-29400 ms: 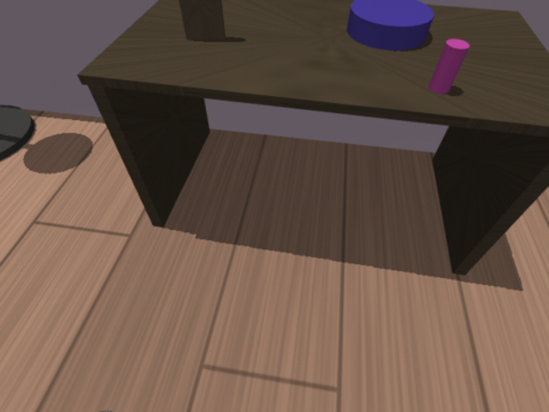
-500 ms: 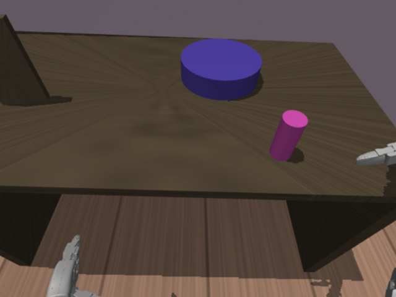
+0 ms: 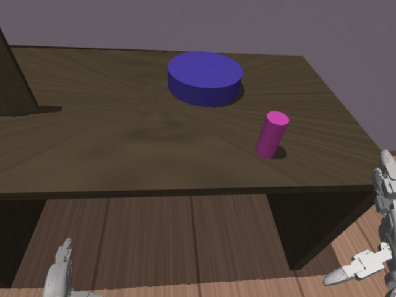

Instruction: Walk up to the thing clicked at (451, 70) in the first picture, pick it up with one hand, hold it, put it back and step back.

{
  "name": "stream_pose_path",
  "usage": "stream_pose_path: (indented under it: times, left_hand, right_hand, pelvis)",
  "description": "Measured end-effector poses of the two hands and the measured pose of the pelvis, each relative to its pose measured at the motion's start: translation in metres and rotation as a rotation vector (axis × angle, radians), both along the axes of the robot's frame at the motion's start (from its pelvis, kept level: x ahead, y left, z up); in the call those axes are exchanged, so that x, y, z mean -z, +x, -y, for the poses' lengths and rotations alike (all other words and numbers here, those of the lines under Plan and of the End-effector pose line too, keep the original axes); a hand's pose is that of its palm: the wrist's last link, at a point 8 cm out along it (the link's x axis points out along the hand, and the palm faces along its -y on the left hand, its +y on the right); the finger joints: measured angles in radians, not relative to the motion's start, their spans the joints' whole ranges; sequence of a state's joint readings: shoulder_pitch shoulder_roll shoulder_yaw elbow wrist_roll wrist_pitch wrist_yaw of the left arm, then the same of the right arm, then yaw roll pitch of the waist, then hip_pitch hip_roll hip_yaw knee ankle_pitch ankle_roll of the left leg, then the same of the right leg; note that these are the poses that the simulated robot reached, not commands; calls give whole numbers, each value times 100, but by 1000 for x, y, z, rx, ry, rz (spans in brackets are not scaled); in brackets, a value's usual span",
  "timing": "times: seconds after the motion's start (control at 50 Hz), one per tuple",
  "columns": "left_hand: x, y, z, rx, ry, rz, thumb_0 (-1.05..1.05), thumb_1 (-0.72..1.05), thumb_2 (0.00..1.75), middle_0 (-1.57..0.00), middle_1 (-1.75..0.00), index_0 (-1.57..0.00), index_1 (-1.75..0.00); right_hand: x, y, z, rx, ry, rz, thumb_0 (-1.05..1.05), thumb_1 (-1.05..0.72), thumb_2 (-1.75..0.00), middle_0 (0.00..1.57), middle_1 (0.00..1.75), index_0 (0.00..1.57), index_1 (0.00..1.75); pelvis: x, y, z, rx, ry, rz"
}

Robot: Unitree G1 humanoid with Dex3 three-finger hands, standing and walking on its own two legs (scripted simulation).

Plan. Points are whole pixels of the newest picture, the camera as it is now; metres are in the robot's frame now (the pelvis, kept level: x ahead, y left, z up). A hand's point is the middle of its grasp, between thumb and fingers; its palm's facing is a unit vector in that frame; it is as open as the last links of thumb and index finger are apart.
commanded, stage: sink last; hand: right
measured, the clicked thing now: (270, 135) +0.48 -0.21 +0.06
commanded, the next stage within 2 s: home in 0.28 s
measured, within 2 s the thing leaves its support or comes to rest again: neither
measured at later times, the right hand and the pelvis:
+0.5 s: hand (373, 223) +0.17 -0.25 +0.16, palm faces +0.38 +0.82 -0.42, open 17.4 cm; pelvis -0.01 +0.00 +0.01, yaw +1 degrees
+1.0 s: hand (277, 280) +0.16 -0.18 -0.07, palm faces +0.03 +0.98 -0.20, open 17.5 cm; pelvis +0.00 -0.01 +0.01, yaw +1 degrees
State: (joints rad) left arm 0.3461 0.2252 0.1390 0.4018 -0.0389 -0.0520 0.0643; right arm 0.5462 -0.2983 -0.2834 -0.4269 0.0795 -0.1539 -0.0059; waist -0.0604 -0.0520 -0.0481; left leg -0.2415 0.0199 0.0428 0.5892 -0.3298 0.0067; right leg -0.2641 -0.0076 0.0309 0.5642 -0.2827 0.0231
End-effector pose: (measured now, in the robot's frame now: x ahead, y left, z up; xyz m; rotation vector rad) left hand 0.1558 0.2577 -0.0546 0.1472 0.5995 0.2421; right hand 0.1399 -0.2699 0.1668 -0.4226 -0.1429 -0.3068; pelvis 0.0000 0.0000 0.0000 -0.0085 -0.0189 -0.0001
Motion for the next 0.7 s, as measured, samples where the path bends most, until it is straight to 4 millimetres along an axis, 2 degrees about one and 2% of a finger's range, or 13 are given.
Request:
stream_pose_path:
  times: [0.08, 0.16, 0.28, 0.36, 0.46, 0.5, 0.56, 0.64, 0.7]
  left_hand:
    - [5, -10, -7, -15, -1, -6, 0, -50, 5, -5, -5, -6, -5]
    - [16, -24, -14, -30, 0, -47, 0, -51, 5, -5, -5, -6, -5]
    - [28, -40, -7, -13, -10, -116, -1, -52, 6, -5, -5, -5, -5]
    - [26, -37, -4, -12, -5, -111, -1, -53, 7, -5, -5, -5, -5]
    - [9, -22, 0, -6, 8, -35, -1, -51, 10, -6, -7, -6, -7]
    - [3, -17, 5, 8, 8, -10, -1, -47, 15, -8, -9, -7, -9]
    - [-1, -10, 21, 46, -12, 2, -1, -35, 26, -9, -12, -9, -12]
    - [8, -6, 49, 99, -65, -39, 0, -12, 40, -11, -16, -11, -16]
    - [17, -9, 58, 102, -92, -79, 0, 7, 49, -13, -18, -13, -18]
  right_hand:
    - [-3, -11, 5, 30, -37, -2, -2, 57, -5, 6, 6, 6, 6]
    - [-4, -14, 12, 62, -65, -6, -2, 57, -5, 6, 7, 6, 6]
    - [-11, -12, 13, 45, -103, 30, -2, 56, -5, 6, 7, 6, 6]
    - [-19, -9, 16, 34, -130, 75, -2, 55, -6, 6, 7, 6, 6]
    - [-19, -7, 20, 25, -111, 107, -2, 55, -6, 6, 7, 6, 6]
    - [-12, -7, 21, 24, -85, 101, -2, 54, -6, 6, 6, 6, 6]
    - [9, -4, 21, 21, -15, 54, -2, 54, -7, 6, 6, 6, 6]
    - [49, 0, 11, -2, 92, -81, -2, 52, -8, 6, 7, 6, 6]
    - [81, -1, 2, -21, 150, -224, -2, 51, -8, 6, 7, 6, 6]
  pelvis:
    - [0, -8, -4, 6, -3, 19]
    - [-1, -16, -6, 2, -4, 22]
    - [-2, -22, -7, -4, -4, 21]
    - [-3, -21, -5, -8, -3, 25]
    - [-5, -17, 0, -10, -2, 39]
    - [-6, -15, 1, -11, -2, 45]
    - [-7, -13, 3, -15, -2, 47]
    - [-8, -14, 5, -14, 0, 37]
    - [-8, -13, 7, -12, 2, 23]
